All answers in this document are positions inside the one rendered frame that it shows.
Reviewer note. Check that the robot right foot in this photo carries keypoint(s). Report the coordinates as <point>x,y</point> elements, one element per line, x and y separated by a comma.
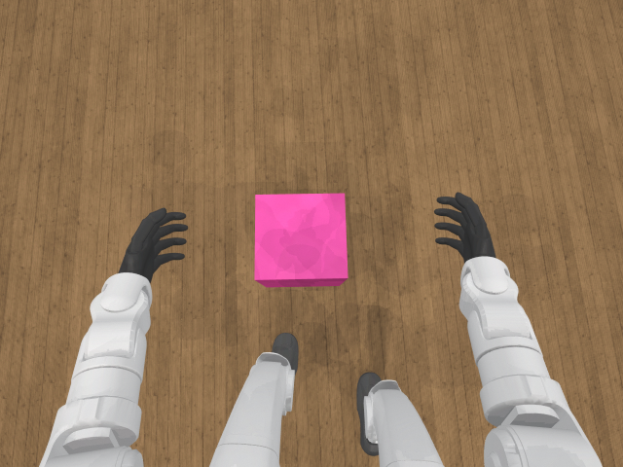
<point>366,382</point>

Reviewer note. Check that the robot left thigh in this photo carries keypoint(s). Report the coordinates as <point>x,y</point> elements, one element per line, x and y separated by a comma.
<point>251,437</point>

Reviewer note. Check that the left robot hand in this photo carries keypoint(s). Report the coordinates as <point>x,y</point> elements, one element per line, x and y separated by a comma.
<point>142,255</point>

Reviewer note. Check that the right robot hand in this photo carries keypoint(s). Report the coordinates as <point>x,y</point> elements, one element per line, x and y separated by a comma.
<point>475,239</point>

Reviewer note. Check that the robot left forearm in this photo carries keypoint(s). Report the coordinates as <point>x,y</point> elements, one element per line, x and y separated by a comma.
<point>101,410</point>

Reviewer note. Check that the robot right upper arm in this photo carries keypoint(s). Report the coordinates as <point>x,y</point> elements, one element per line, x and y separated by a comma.
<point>528,446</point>

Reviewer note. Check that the carton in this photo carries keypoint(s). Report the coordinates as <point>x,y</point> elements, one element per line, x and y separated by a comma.
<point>300,240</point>

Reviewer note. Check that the robot left upper arm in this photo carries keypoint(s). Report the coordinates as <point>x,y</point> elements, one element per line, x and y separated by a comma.
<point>113,457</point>

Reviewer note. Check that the robot right forearm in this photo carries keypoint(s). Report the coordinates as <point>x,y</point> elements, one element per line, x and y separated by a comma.
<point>517,388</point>

